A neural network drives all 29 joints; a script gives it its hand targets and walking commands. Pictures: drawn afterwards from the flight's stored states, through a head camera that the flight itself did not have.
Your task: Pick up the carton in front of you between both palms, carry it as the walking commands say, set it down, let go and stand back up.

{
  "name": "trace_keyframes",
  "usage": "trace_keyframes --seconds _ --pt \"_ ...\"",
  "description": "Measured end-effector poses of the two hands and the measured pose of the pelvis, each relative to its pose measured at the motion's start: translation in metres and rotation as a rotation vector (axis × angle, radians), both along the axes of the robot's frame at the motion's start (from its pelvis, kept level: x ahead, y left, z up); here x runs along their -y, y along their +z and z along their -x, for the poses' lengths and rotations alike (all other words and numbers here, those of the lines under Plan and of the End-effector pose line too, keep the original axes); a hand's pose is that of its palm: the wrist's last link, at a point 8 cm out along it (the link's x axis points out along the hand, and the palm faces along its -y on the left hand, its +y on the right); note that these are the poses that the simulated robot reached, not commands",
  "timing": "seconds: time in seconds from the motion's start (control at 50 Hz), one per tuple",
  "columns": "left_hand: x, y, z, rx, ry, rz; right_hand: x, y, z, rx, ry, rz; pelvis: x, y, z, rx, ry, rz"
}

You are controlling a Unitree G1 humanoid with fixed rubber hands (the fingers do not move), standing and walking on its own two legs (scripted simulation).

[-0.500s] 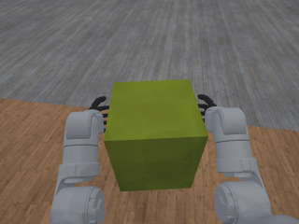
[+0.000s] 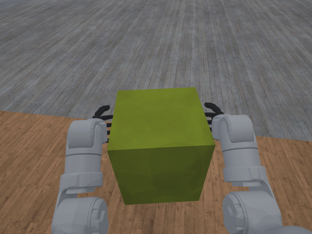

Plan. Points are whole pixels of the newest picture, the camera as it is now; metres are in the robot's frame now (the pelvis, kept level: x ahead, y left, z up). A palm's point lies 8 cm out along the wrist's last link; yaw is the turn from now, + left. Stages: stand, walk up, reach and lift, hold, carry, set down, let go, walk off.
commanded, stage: carry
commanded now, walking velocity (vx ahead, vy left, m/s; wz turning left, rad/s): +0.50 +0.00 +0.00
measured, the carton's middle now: (159, 147) +0.33 +0.00 +0.06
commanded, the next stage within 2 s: none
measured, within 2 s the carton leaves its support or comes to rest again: neither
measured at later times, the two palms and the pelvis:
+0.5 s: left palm (117, 91) +0.52 +0.12 +0.12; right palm (208, 87) +0.53 -0.18 +0.11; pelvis +0.17 -0.03 +0.00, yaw -1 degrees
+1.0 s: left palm (123, 59) +0.81 +0.13 +0.08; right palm (191, 58) +0.79 -0.17 +0.08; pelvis +0.44 +0.01 -0.02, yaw -1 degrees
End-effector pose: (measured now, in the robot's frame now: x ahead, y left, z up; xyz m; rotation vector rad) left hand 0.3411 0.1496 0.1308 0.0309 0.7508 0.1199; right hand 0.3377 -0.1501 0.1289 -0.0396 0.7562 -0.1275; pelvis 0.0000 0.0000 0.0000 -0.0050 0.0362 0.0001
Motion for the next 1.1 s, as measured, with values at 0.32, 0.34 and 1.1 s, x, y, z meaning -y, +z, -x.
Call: trace_keyframes --seconds 0.32,0.34,1.1 --pt "0.044 -0.022 -0.092 -0.033 0.005 -0.022 0.044 -0.021 -0.101 -0.033 0.002 -0.021 0.038 -0.003 -0.088 -0.050 -0.010 -0.020" --pt "0.043 -0.023 -0.099 -0.032 0.012 -0.026 0.042 -0.021 -0.110 -0.032 0.005 -0.015 0.039 -0.002 -0.094 -0.052 -0.011 -0.020" --pt "0.031 -0.040 -0.536 0.105 -0.024 0.038 0.031 -0.038 -0.521 0.107 -0.089 -0.021 0.009 -0.034 -0.514 -0.057 -0.017 -0.010"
